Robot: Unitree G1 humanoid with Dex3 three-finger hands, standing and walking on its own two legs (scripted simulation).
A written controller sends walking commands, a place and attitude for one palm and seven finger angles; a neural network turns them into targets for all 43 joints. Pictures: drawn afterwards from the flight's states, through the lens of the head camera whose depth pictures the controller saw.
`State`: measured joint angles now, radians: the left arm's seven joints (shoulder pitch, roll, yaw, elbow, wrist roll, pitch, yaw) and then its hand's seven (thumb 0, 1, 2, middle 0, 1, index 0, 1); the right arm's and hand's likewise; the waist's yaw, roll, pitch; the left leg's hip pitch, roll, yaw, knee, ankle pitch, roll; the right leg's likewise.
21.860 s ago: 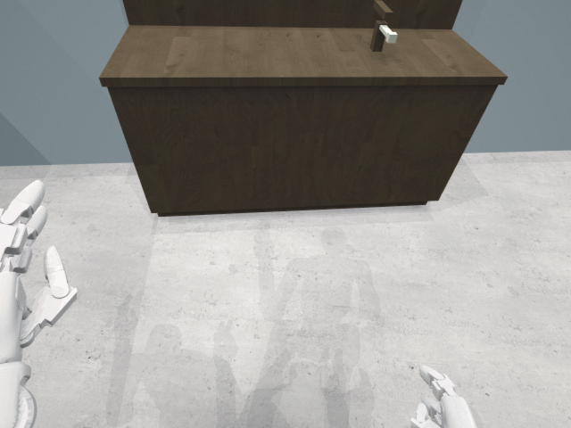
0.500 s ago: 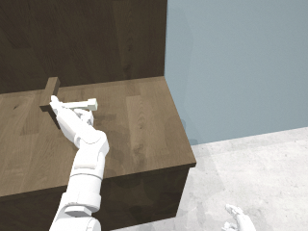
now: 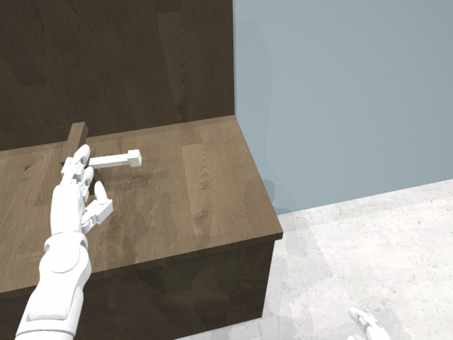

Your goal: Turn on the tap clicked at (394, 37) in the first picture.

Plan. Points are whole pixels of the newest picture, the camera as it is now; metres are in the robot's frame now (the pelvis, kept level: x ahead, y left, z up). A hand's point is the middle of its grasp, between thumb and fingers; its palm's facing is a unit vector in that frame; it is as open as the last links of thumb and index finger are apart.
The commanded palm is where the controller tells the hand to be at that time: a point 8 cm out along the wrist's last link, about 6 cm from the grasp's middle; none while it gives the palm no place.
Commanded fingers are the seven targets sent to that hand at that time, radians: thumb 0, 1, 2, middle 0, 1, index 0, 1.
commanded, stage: draw the hand back beside the body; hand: left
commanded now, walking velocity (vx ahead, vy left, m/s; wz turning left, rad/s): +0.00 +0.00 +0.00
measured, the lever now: (134, 158) +0.48 +0.27 +0.04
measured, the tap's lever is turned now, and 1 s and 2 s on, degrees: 86 86 86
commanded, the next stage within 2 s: step back with the hand held close in 1.02 s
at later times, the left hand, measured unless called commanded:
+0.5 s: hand (79, 217) +0.24 +0.24 +0.15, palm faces +0.38 -0.88 -0.28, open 7.5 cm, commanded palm +0.20 +0.28 +0.16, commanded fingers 0.00 0.90 0.90 -0.20 -0.30 -0.20 -0.30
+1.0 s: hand (59, 235) +0.21 +0.25 +0.15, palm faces +0.42 -0.84 -0.34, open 7.5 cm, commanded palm +0.16 +0.29 +0.17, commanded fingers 0.00 0.90 0.90 -0.20 -0.30 -0.20 -0.30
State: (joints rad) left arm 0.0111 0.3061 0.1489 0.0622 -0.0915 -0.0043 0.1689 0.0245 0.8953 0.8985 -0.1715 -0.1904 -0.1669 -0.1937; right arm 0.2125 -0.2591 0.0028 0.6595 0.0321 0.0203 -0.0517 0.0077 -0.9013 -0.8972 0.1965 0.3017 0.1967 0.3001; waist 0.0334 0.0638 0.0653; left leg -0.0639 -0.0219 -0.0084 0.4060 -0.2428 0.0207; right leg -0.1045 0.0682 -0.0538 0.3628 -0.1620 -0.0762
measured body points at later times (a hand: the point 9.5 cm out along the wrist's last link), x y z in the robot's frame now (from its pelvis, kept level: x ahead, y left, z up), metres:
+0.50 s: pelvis +0.01 +0.01 +0.00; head +0.00 -0.01 +0.45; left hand +0.21 +0.29 +0.17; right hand +0.21 -0.21 -0.09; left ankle -0.01 +0.11 -0.74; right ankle +0.03 -0.07 -0.74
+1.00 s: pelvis +0.01 +0.01 +0.00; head +0.00 -0.01 +0.45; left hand +0.18 +0.30 +0.17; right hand +0.21 -0.20 -0.09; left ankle -0.01 +0.11 -0.74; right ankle +0.03 -0.07 -0.74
